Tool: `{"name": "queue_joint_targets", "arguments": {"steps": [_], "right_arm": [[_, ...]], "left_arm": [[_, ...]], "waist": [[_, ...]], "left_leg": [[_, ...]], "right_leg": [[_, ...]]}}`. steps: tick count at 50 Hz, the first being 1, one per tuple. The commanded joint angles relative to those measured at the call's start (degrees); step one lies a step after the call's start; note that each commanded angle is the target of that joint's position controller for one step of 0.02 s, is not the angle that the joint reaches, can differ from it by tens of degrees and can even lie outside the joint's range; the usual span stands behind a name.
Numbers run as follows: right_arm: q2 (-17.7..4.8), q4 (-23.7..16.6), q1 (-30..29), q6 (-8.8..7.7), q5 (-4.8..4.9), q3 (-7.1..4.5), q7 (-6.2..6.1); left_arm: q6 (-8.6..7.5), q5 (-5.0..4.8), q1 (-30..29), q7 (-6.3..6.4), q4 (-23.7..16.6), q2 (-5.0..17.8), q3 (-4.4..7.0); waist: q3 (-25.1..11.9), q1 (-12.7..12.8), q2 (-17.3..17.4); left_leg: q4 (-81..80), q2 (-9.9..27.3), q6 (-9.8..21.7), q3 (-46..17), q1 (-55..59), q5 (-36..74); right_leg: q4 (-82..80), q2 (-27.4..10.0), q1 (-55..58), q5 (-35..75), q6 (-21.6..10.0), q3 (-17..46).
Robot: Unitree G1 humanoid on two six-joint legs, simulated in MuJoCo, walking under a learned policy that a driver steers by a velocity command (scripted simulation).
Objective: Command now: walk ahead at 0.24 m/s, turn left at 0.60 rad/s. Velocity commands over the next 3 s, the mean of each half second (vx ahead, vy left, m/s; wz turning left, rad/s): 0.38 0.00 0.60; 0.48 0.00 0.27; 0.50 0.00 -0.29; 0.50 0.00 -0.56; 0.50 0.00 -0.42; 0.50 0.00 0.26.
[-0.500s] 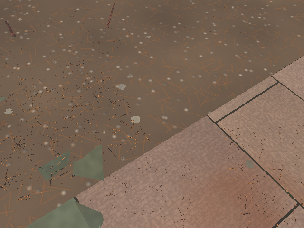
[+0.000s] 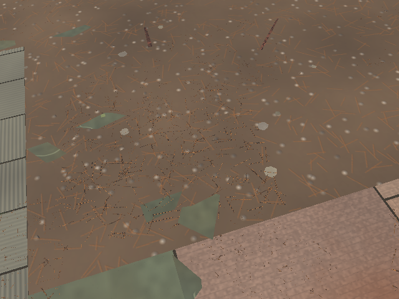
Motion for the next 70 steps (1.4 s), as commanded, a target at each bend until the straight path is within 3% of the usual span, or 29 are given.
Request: {"name": "queue_joint_targets", "arguments": {"steps": [1,8,10,11,12,13,14,15,18,25,30,32,34,35,36,37,38,39,42,51,54,57,59,60,61,62,63,65,70], "right_arm": [[-3.57,-5.98,-7.46,-1.4,-0.28,-0.35,0.88],[-2.06,-7.91,-10.54,-3.18,-0.07,1.03,1.42],[-2.02,-5.71,-3.6,-4.04,-0.86,0.99,0.84],[-4.23,-2.56,4.5,-4.55,-1.21,-0.09,0.14],[-10.57,-1.52,12.52,-5.03,-1.35,-1.86,-0.99],[-14.51,-2.84,12.38,-5.41,0.24,-2.22,-1.46],[-11.17,-2.47,10.6,-5.25,0.7,-1.49,-1.9],[-8.35,-2.68,7.77,-5.38,0.7,-0.58,-2.22],[-5.64,-3.34,3.53,-6.76,0.88,0.54,-2.95],[-5.78,0.93,11.83,-7.89,1.28,0.17,-3.44],[-5.31,3.83,15.23,-8.4,1.11,0.52,-4.49],[-6.17,4.23,12.96,-8.76,0.97,0.54,-4.77],[-7.64,4.86,11.93,-8.83,0.34,0.26,-4.74],[-7.17,4.95,11.21,-9.02,0.35,0.4,-4.5],[-1.88,3.36,14.55,-9.36,1.12,1.65,-4.14],[-0.08,3.93,20.49,-9.14,1.87,1.81,-4.0],[-3.57,4.4,15.97,-8.96,-0.22,1.42,-4.15],[-3.84,4.01,11.46,-8.93,-0.18,1.39,-3.7],[-1.74,3.5,8.23,-7.87,-0.88,2.03,-2.56],[2.97,-1.7,-10.1,-7.45,-0.64,4.71,-0.89],[2.42,-2.91,-14.66,-7.68,-0.35,4.85,-1.16],[0.78,-3.25,-14.61,-8.28,-0.38,4.29,-1.88],[-1.1,-0.59,-5.95,-9.23,-0.68,3.28,-2.64],[-3.5,1.83,2.45,-9.99,-1.43,2.27,-3.39],[-8.49,2.44,12.15,-10.26,-2.72,1.0,-4.36],[-11.78,2.55,10.83,-9.06,-2.11,-0.12,-4.46],[-5.84,1.61,7.05,-8.54,-0.7,0.81,-4.17],[-0.25,1.27,0.88,-9.27,-0.45,2.16,-3.85],[0.58,3.6,2.67,-11.53,0.73,1.97,-4.3]], "left_arm": [[-1.54,0.25,4.02,-0.2,-1.04,10.9,3.54],[-2.52,0.22,4.76,-1.54,1.09,12.7,4.55],[-2.04,-0.64,3.29,-1.63,1.3,12.61,4.44],[-2.06,-0.43,3.62,-1.73,1.15,10.73,3.67],[-2.01,-0.02,1.92,-2.31,-1.87,5.87,2.02],[-2.09,1.4,-3.19,-2.52,-5.29,6.44,2.13],[-2.16,1.72,-3.61,-2.9,-4.85,9.73,2.84],[-2.7,0.63,-2.25,-3.63,-3.71,9.93,2.88],[-2.41,1.68,1.8,-4.06,-0.71,9.54,2.71],[-1.3,1.15,-10.43,-4.0,-4.84,6.37,1.5],[-2.33,0.3,-17.31,-4.43,-7.25,4.84,0.37],[-2.62,0.23,-13.04,-3.86,-5.96,6.01,0.75],[-3.02,-0.12,-0.26,-2.44,-1.63,8.79,2.07],[-3.55,0.18,8.61,-1.49,0.64,10.15,2.64],[-3.89,1.65,15.71,-0.48,1.15,15.18,3.78],[-3.59,1.65,14.38,-1.14,2.28,17.43,4.4],[-3.38,-0.33,8.82,-1.7,1.87,12.47,3.6],[-3.64,-0.68,4.04,-1.98,1.27,8.41,2.77],[-4.74,-0.32,2.84,-2.07,3.53,4.88,1.52],[-6.19,-1.41,10.23,-2.74,9.65,5.75,1.5],[-5.9,-1.33,13.85,-2.46,11.47,6.93,1.7],[-5.25,-0.83,13.82,-1.86,12.21,7.96,1.95],[-4.89,-0.85,12.69,-1.64,12.38,8.46,2.08],[-4.96,-1.17,12.52,-1.78,12.09,7.55,1.82],[-5.27,-1.46,12.08,-1.9,9.45,4.36,1.01],[-4.65,-2.98,18.71,-1.62,8.6,-0.13,0.32],[-3.57,-1.39,14.66,-1.03,10.07,6.68,1.97],[-3.37,-1.41,9.86,-1.96,9.31,4.47,2.11],[-0.58,0.08,6.63,-3.84,7.91,1.8,2.34]], "waist": [[-0.33,3.63,-9.78],[0.99,2.64,-10.21],[-0.59,-1.67,-7.66],[-4.91,-4.93,-2.14],[-9.11,-8.51,13.31],[-5.59,-8.11,14.4],[-1.28,-7.2,6.32],[1.01,-4.5,3.98],[-0.04,-0.37,2.95],[1.83,-2.96,1.72],[2.03,-4.81,2.4],[0.93,-1.97,2.49],[-5.72,3.57,2.05],[-10.06,8.07,0.6],[-18.28,8.29,-8.43],[-20.31,4.0,-18.78],[-12.23,2.3,-10.08],[-5.86,1.34,-5.3],[-1.79,-0.97,-5.85],[1.31,1.28,-6.31],[1.07,2.85,-5.97],[0.46,1.8,-6.23],[-3.5,-2.35,-5.64],[-8.72,-5.74,-3.62],[-17.34,-8.91,3.25],[-21.91,-4.98,14.09],[-14.44,-4.85,3.29],[-4.55,-2.11,1.14],[-2.13,1.0,2.16]], "left_leg": [[-5.53,1.84,0.72,1.64,-10.87,0.3],[-21.38,2.08,5.78,8.12,3.45,-1.21],[-28.9,-0.45,7.44,10.03,15.37,3.18],[-31.62,-1.57,8.67,7.66,26.42,0.92],[-41.45,13.27,13.14,-16.25,36.39,-17.15],[-49.66,22.46,18.52,-40.49,35.61,-23.11],[-47.35,21.98,19.59,-33.72,33.28,-16.48],[-46.01,18.74,18.4,-26.79,29.64,-6.83],[-45.67,10.91,15.59,-15.25,25.05,18.38],[-45.25,8.58,16.41,-14.0,23.59,31.48],[-44.49,10.06,14.57,-14.16,25.41,40.08],[-42.32,10.46,12.4,-13.06,24.79,47.87],[-28.24,8.84,10.49,-11.04,25.69,62.88],[-15.87,6.5,9.67,-9.35,19.77,55.87],[3.12,1.08,8.22,-5.78,8.64,33.4],[16.91,-8.08,6.99,-4.21,-4.61,-8.5],[19.22,-3.58,8.0,-6.31,-7.98,-3.7],[17.28,-1.02,8.08,-5.29,-7.75,1.38],[11.17,2.53,7.42,-2.78,-4.72,3.88],[-15.25,5.66,3.7,6.17,-7.44,19.77],[-21.18,4.24,3.53,6.96,-4.55,21.91],[-24.76,3.14,4.73,5.8,-2.43,16.96],[-30.26,0.97,6.35,5.98,8.93,13.81],[-31.84,3.67,8.07,3.45,21.39,14.19],[-32.64,19.02,10.85,-12.11,34.75,7.96],[-39.37,29.95,17.02,-33.17,42.47,2.38],[-40.82,26.62,15.76,-30.38,35.79,-2.46],[-44.37,21.14,12.93,-14.73,23.73,8.6],[-48.18,17.38,11.2,-0.15,18.02,22.26]], "right_leg": [[-12.73,-16.0,9.7,-13.57,-8.52,14.67],[-10.48,-16.72,0.68,-9.87,-6.77,5.87],[-1.87,-15.32,-5.72,-4.3,-5.11,0.73],[10.45,-12.21,-11.04,0.62,-3.38,-3.77],[32.43,-5.52,-24.23,-8.77,0.38,-9.54],[42.47,1.59,-39.67,-20.75,1.73,-0.62],[44.9,-2.79,-41.62,-16.9,1.24,5.61],[43.09,-4.55,-39.1,-10.27,1.08,6.07],[38.59,-5.23,-31.1,-2.1,3.09,5.08],[28.57,-2.83,-34.95,5.36,5.63,3.25],[15.08,-0.36,-27.66,11.83,2.58,2.36],[11.38,1.34,-18.24,10.19,0.06,2.28],[9.76,4.58,-3.58,5.06,-2.21,1.47],[7.48,0.85,8.6,5.67,-3.79,4.39],[6.01,-13.69,22.1,-7.25,-7.4,23.05],[-3.15,-23.94,25.63,-5.83,-13.79,49.2],[-5.68,-21.07,17.21,-11.08,-13.21,47.67],[-6.26,-19.0,9.39,-9.66,-12.47,37.47],[-9.37,-12.56,-0.05,5.24,-9.83,22.79],[-13.91,-7.17,-1.02,20.47,-8.17,8.0],[-11.6,-8.75,1.78,25.21,-7.81,9.97],[-6.71,-10.75,6.78,31.1,-7.32,12.8],[3.67,-9.23,7.05,38.04,-5.98,12.43],[14.19,-6.52,1.82,33.33,-4.91,10.62],[30.86,-2.71,-8.08,13.18,-3.93,7.87],[45.53,4.56,-24.61,-18.68,-2.67,4.76],[49.14,0.74,-28.48,-15.06,-3.17,8.31],[46.21,-2.72,-26.76,-6.54,-2.61,8.73],[44.16,-4.56,-26.35,-0.56,-0.16,7.27]]}}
